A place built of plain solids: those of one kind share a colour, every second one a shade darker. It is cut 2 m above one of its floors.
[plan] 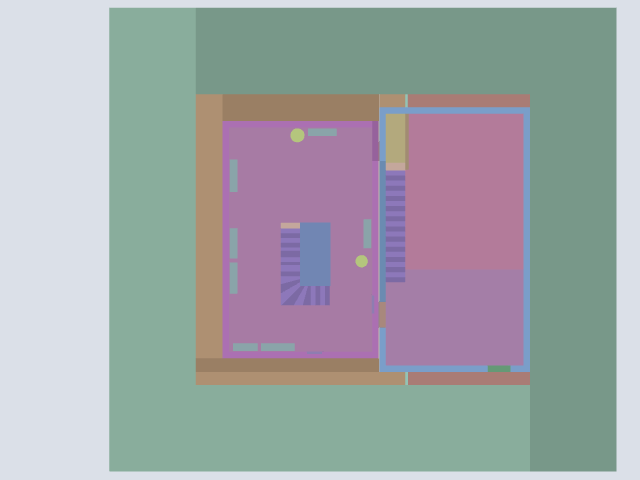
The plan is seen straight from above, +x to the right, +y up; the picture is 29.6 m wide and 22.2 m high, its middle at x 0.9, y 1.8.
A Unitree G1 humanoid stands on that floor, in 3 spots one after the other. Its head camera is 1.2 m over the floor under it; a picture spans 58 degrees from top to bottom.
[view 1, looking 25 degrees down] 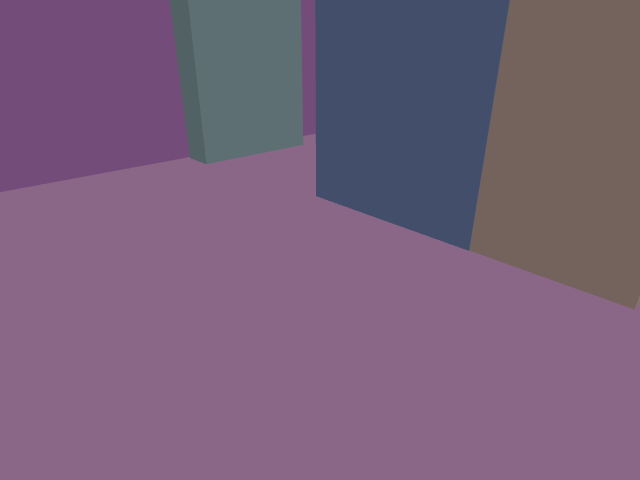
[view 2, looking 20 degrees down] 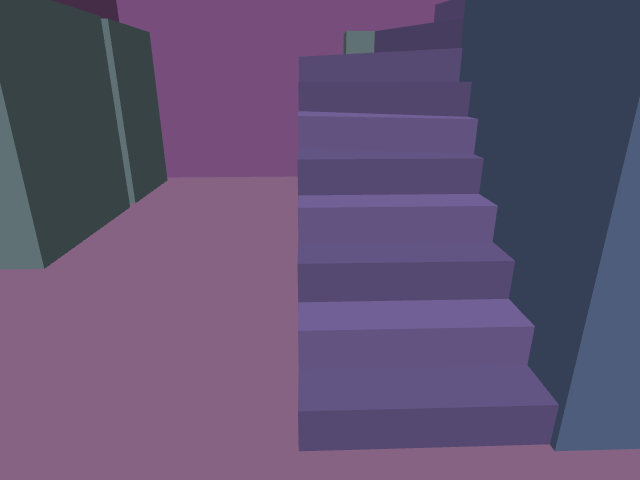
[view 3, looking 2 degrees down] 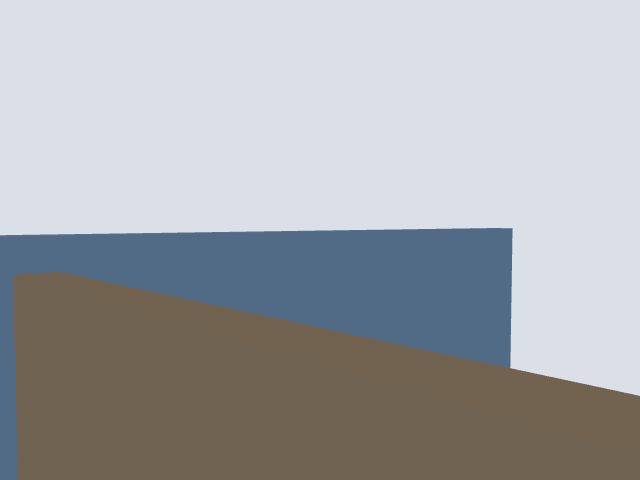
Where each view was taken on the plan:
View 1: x -1.16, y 4.93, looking -43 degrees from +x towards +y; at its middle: floor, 2.84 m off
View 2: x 2.51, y -1.18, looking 178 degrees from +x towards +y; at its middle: step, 1.94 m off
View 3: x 4.40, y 5.62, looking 42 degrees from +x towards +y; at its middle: wall_yard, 3.03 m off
